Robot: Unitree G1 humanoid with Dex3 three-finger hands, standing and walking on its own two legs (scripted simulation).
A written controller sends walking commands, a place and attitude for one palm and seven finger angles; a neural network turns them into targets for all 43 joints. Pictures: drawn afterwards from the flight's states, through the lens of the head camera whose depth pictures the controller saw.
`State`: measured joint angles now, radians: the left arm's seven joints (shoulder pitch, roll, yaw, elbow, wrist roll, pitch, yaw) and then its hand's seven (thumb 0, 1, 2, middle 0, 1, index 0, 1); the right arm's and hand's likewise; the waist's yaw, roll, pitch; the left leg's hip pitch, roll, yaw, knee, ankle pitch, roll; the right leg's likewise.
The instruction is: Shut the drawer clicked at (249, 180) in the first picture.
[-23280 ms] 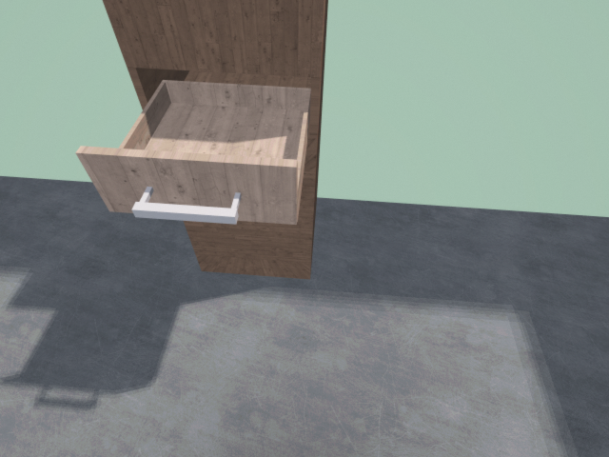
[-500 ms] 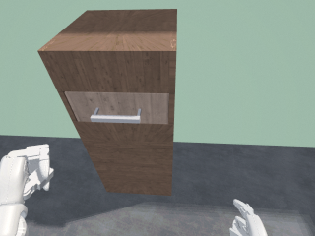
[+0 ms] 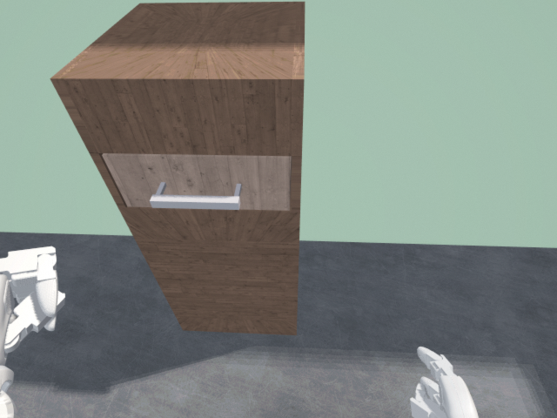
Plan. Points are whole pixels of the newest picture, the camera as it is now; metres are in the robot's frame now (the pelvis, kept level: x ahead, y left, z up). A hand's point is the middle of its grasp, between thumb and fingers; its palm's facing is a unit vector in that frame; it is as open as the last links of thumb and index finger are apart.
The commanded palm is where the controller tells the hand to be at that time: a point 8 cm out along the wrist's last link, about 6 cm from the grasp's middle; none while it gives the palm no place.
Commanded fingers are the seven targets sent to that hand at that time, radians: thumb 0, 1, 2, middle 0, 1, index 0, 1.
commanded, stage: step back with the hand held close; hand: left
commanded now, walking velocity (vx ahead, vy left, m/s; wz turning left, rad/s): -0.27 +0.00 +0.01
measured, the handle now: (197, 195) +0.54 +0.23 -0.01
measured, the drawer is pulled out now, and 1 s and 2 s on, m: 0.00 0.00 0.00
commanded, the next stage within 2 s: stop stepping back and stand still in 1.26 s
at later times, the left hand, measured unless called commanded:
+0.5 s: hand out of the picture +0.12 +0.28 +0.15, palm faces +0.35 -0.79 -0.50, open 3.3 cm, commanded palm +0.06 +0.31 +0.17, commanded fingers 0.00 0.90 0.90 -1.40 -1.60 -1.40 -1.60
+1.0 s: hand out of the picture +0.03 +0.28 +0.16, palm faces +0.40 -0.76 -0.52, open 3.3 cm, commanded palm -0.04 +0.31 +0.17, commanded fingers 0.00 0.90 0.90 -1.40 -1.60 -1.40 -1.60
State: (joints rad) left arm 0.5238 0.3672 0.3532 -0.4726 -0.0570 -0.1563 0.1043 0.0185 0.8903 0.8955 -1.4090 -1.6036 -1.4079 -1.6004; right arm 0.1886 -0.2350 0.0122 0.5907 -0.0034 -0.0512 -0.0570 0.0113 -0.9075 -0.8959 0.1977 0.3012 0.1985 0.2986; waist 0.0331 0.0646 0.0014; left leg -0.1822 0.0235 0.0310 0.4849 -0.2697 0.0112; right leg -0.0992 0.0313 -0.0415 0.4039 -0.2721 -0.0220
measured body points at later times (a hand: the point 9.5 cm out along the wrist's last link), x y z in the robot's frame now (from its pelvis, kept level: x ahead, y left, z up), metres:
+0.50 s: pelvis -0.07 +0.03 -0.01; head -0.05 +0.04 +0.44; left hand +0.09 +0.32 +0.18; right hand +0.12 -0.20 -0.08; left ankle +0.00 +0.11 -0.74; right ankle -0.03 -0.10 -0.74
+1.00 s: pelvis -0.15 +0.02 -0.02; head -0.11 +0.04 +0.43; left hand +0.00 +0.32 +0.19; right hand +0.05 -0.21 -0.09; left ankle -0.01 +0.12 -0.74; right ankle -0.16 -0.11 -0.74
